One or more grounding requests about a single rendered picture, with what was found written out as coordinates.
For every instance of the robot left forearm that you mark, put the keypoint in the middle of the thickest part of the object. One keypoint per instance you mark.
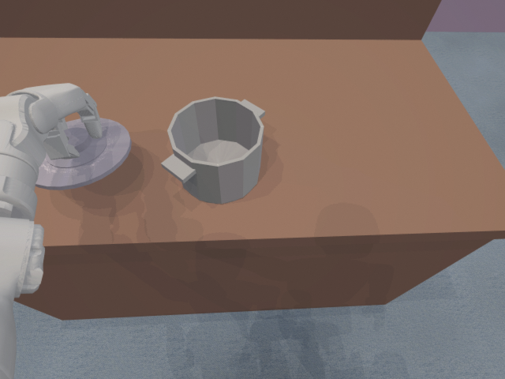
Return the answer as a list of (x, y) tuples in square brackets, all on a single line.
[(26, 117)]

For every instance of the left robot upper arm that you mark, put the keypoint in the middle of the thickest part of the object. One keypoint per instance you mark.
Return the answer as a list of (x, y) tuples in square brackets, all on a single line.
[(21, 272)]

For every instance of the pot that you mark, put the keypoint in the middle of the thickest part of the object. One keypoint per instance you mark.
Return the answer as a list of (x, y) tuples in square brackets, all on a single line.
[(217, 146)]

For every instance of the table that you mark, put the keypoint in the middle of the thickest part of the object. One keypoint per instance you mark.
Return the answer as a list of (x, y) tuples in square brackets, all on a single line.
[(373, 176)]

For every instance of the robot left hand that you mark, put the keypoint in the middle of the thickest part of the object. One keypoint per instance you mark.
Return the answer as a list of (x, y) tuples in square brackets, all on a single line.
[(67, 99)]

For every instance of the knob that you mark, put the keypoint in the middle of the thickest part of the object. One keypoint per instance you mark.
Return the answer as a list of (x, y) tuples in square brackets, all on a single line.
[(79, 138)]

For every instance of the lid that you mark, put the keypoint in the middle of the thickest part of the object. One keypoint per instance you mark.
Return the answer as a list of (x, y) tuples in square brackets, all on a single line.
[(101, 158)]

